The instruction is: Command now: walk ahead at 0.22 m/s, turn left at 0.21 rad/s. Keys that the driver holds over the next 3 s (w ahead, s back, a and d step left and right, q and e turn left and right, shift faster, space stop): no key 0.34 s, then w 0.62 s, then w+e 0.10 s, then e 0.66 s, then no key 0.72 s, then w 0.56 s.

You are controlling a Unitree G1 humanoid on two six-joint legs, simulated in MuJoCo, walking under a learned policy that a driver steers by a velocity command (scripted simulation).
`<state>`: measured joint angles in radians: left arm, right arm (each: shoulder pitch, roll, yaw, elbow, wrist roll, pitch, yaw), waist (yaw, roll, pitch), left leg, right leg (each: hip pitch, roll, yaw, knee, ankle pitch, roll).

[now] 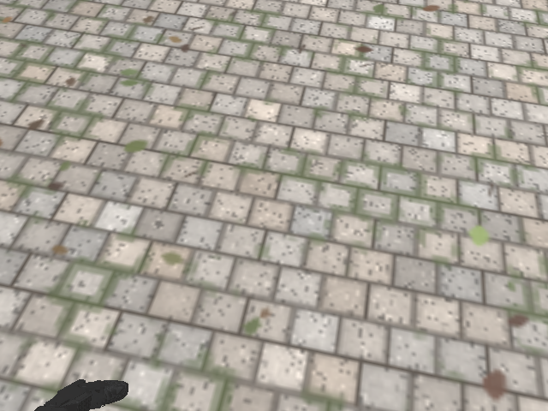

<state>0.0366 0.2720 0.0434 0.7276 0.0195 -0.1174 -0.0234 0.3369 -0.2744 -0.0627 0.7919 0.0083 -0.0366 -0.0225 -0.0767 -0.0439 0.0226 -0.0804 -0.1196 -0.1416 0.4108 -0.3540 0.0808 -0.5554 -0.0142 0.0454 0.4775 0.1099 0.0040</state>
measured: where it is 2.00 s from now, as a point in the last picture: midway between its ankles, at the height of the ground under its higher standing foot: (229, 352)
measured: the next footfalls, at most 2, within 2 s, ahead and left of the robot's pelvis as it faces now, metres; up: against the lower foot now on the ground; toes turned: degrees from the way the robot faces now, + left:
right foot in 0.02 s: +0.21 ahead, -0.11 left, +0.00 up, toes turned +0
left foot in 0.32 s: +0.15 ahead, +0.13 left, +0.00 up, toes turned +0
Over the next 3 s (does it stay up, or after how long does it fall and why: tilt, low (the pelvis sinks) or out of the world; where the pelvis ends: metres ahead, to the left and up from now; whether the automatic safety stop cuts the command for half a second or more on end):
stays up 0.74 0.01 0.00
